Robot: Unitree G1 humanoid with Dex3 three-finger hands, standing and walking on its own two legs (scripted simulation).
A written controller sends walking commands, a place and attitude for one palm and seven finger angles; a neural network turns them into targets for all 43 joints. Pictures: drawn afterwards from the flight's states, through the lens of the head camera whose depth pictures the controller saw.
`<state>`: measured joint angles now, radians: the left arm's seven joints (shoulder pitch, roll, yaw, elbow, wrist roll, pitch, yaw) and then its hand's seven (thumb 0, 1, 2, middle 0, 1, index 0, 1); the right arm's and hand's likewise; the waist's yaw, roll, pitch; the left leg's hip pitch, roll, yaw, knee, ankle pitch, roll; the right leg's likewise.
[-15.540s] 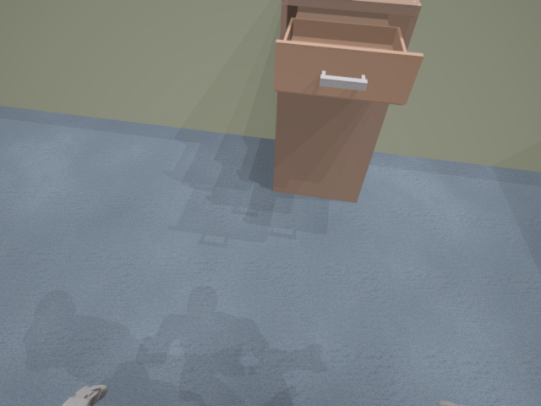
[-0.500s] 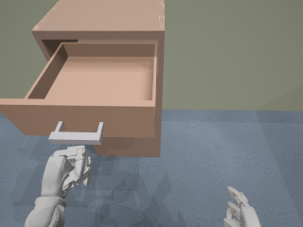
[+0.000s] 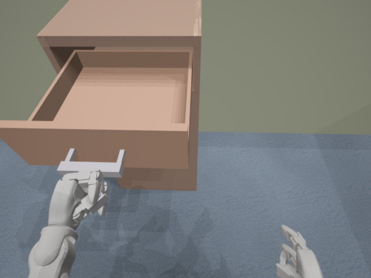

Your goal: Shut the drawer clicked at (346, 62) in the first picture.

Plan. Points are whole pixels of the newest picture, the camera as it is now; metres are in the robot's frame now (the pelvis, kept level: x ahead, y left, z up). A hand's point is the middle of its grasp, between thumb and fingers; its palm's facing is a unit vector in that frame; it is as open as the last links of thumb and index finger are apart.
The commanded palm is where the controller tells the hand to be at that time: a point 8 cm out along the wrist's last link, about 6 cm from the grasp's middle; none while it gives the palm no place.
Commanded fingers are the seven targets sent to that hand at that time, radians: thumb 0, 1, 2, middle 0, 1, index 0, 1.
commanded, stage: push the drawer shut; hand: left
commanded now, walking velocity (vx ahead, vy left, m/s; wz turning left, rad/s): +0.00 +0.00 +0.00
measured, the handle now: (94, 161) +0.33 +0.21 +0.08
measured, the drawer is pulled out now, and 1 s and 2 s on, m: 0.30 0.19 0.07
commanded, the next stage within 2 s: none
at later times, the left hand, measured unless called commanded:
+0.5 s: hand (105, 178) +0.30 +0.18 +0.07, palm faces +0.01 -1.00 -0.05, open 2.9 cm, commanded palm +0.29 +0.23 +0.08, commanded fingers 0.00 0.90 0.90 -1.40 -1.60 -1.40 -1.60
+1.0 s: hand (116, 150) +0.36 +0.17 +0.07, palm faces +0.01 -1.00 -0.05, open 3.2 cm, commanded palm +0.35 +0.23 +0.08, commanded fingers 0.00 0.90 0.90 -1.40 -1.60 -1.40 -1.60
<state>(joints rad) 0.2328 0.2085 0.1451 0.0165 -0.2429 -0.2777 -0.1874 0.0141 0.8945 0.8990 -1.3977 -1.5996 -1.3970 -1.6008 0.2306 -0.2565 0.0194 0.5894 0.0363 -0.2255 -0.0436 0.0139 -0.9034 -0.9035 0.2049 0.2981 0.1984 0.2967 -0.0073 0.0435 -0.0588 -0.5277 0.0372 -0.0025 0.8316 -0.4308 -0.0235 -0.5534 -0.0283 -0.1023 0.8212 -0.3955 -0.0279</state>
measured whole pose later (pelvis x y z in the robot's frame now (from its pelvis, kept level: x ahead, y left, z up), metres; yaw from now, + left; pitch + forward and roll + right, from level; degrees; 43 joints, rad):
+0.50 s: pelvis -0.02 +0.01 +0.00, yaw +0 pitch +7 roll +0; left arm -0.05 0.23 0.14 0.27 -0.21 -0.27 -0.16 -0.02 0.79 0.93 -1.40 -1.60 -1.40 -1.60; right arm 0.22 -0.24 0.04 0.63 0.04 -0.18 -0.05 0.01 -0.90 -0.90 0.21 0.30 0.20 0.30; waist -0.01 0.03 -0.03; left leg -0.54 0.02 0.00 0.82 -0.40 -0.01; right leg -0.56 -0.04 -0.10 0.81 -0.36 -0.02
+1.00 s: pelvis -0.02 +0.01 +0.00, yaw -1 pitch +8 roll +0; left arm -0.33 0.26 0.21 0.60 -0.19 -0.33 -0.15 0.01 0.86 0.94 -1.40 -1.60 -1.40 -1.60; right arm 0.29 -0.26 0.02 0.65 0.04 -0.10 -0.03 0.01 -0.90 -0.90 0.21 0.30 0.20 0.30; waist -0.05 0.02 -0.04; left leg -0.54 0.03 0.03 0.79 -0.38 -0.01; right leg -0.58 -0.03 -0.07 0.78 -0.34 -0.02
